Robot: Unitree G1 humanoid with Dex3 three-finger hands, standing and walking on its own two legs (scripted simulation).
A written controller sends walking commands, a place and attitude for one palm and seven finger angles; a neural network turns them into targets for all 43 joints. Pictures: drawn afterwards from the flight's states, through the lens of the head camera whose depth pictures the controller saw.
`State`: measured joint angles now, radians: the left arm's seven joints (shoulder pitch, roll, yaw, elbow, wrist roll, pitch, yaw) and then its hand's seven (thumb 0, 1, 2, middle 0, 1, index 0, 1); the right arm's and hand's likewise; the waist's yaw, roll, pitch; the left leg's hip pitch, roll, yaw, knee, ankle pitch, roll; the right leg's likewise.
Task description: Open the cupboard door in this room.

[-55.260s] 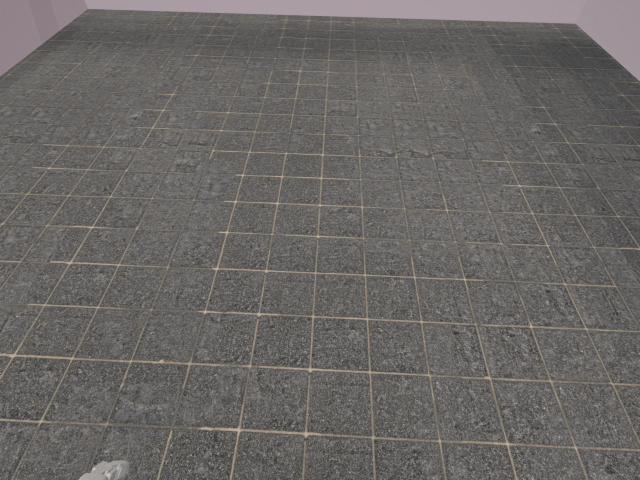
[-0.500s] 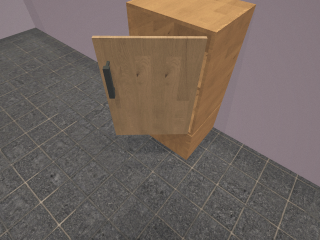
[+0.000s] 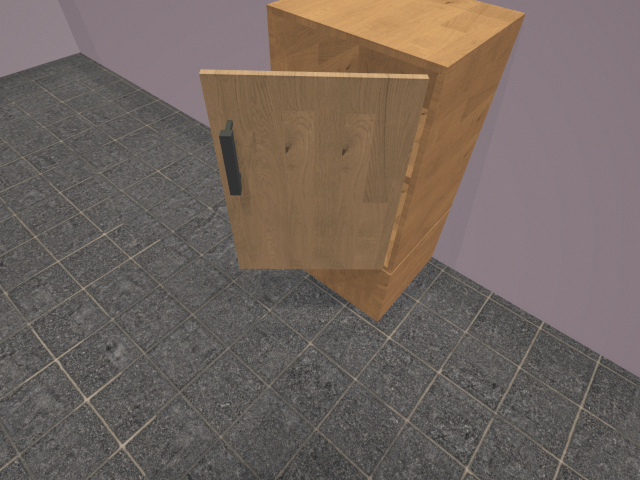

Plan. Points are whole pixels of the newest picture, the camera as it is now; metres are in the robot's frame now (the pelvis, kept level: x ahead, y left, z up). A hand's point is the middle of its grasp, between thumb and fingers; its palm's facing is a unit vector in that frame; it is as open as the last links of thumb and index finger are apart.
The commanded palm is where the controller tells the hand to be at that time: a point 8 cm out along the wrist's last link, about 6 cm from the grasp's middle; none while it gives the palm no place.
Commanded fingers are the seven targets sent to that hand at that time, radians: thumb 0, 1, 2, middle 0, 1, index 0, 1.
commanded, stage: shuffle to correct the standing spot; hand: left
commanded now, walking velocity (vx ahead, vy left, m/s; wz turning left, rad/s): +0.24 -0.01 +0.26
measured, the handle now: (232, 158) +0.72 +0.23 -0.03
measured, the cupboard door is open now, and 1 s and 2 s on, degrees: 41 41 41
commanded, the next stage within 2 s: come to a stop and stand still in 0.64 s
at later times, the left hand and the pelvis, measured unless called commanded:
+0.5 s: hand (191, 478) +0.16 +0.19 -0.17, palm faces +0.04 -0.98 -0.21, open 7.3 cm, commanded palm none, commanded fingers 0.00 0.90 0.90 -0.20 -0.30 -0.20 -0.30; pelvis +0.10 +0.00 +0.00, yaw +3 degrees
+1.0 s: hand (218, 450) +0.20 +0.17 -0.19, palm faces +0.15 -0.98 -0.15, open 7.3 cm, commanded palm none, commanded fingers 0.00 0.90 0.90 -0.20 -0.30 -0.20 -0.30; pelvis +0.24 +0.01 -0.01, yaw +4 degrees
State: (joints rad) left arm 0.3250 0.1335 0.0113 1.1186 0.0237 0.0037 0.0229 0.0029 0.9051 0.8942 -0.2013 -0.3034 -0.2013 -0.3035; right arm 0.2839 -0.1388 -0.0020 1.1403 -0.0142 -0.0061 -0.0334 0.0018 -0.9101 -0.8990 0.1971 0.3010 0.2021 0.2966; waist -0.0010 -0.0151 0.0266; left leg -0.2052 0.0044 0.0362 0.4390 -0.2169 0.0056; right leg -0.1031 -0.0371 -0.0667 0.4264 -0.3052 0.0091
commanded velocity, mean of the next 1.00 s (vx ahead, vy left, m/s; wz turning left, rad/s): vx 0.07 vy -0.02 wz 0.01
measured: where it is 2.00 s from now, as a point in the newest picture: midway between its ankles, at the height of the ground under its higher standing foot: outside the picture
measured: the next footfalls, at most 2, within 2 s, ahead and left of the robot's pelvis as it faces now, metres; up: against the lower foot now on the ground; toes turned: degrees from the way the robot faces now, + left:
right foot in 0.56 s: +0.24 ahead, -0.13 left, +0.00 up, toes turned -4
left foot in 0.88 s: +0.30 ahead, +0.11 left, +0.00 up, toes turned +12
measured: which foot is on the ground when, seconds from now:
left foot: down 0.00-0.56, up 0.58-0.86, down 0.88-1.00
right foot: down 0.00-0.20, up 0.22-0.54, down 0.56-0.94, up 0.96-1.00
